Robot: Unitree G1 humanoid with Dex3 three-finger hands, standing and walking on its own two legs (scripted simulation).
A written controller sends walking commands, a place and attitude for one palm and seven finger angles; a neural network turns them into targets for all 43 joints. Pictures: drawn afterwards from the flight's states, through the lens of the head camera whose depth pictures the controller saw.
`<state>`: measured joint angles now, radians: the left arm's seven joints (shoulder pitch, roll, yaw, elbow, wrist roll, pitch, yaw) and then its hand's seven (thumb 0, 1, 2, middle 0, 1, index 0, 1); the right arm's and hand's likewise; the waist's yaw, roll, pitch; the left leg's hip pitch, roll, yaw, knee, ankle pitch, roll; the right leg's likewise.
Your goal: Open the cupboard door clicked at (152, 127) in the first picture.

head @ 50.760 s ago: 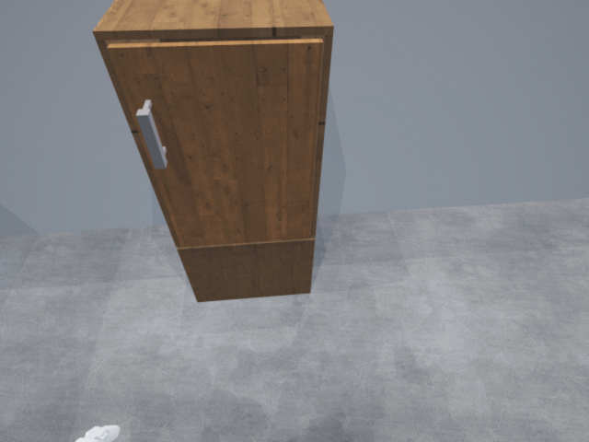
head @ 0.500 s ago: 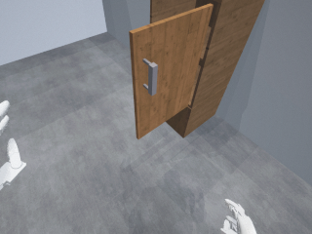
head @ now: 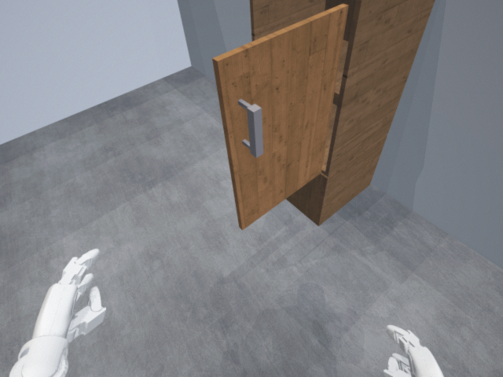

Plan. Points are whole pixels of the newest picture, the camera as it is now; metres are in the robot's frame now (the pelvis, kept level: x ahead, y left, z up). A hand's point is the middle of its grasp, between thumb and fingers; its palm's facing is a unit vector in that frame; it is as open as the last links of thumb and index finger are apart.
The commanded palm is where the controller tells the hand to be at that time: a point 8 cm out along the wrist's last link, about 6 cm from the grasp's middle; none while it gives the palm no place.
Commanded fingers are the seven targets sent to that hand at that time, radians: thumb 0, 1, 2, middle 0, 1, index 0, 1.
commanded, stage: let the arm hang, fingers relaxed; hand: left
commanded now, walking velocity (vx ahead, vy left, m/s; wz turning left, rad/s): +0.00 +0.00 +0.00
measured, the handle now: (249, 128) +0.64 +0.05 +0.03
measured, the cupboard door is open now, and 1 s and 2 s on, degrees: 91 91 91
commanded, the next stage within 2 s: look to check the result in 0.98 s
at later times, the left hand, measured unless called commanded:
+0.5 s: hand out of the picture -0.03 +0.15 -0.16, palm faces +0.05 -0.97 -0.23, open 7.3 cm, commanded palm none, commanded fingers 0.00 0.90 0.90 -0.20 -0.30 -0.20 -0.30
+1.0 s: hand out of the picture +0.01 +0.11 -0.17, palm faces +0.06 -0.98 -0.17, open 7.4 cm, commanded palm none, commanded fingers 0.00 0.90 0.90 -0.20 -0.30 -0.20 -0.30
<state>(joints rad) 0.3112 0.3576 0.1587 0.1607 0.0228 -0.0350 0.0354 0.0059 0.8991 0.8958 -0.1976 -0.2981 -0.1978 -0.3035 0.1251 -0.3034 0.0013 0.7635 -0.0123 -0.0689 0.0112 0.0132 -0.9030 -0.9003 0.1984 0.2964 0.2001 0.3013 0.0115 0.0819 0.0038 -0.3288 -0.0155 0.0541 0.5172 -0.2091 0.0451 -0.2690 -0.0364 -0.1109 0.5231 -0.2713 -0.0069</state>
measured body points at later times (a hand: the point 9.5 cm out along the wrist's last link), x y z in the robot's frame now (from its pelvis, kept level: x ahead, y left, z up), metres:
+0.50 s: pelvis +0.01 -0.04 +0.01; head +0.02 -0.05 +0.45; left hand -0.03 +0.20 -0.15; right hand -0.01 -0.24 -0.16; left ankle +0.04 +0.09 -0.73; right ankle +0.00 -0.11 -0.73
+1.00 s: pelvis +0.03 -0.04 +0.01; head +0.04 -0.05 +0.46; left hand +0.01 +0.16 -0.15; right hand +0.01 -0.25 -0.16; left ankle +0.04 +0.09 -0.73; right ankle +0.00 -0.11 -0.73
